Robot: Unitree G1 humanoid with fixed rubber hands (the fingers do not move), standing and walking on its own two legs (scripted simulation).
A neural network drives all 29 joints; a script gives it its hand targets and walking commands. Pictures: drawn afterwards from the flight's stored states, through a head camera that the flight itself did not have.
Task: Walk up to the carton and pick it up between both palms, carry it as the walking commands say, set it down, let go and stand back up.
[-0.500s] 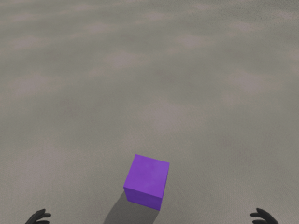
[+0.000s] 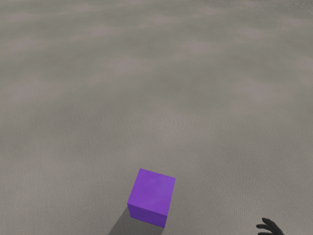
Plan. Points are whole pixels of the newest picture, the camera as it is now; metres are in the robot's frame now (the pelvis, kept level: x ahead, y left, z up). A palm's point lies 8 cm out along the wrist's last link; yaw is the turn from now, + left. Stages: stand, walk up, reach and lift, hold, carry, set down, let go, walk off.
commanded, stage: walk up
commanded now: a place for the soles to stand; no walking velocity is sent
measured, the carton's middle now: (152, 198) +0.45 +0.02 -0.65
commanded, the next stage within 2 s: none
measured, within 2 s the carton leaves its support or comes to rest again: neither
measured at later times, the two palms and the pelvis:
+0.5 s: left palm out of the picture +0.04 +0.40 -0.08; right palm out of the picture +0.12 -0.30 -0.09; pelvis -0.01 +0.04 -0.02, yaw -5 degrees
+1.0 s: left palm (18, 206) +0.23 +0.38 -0.08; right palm out of the picture +0.06 -0.21 -0.10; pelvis +0.03 +0.12 -0.01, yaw -16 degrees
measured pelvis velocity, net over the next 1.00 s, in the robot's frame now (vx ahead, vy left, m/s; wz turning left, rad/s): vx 0.03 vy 0.12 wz -0.28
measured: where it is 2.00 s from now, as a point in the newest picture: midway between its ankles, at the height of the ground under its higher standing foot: outside the picture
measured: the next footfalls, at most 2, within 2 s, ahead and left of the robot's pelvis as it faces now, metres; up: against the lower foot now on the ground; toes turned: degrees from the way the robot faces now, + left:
left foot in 0.54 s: +0.09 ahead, +0.22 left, +0.00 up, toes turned -15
right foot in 0.74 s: +0.05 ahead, -0.03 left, +0.00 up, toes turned -6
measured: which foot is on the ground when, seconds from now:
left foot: down 0.00-0.26, up 0.28-0.52, down 0.54-1.00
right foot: down 0.00-0.54, up 0.56-0.72, down 0.74-1.00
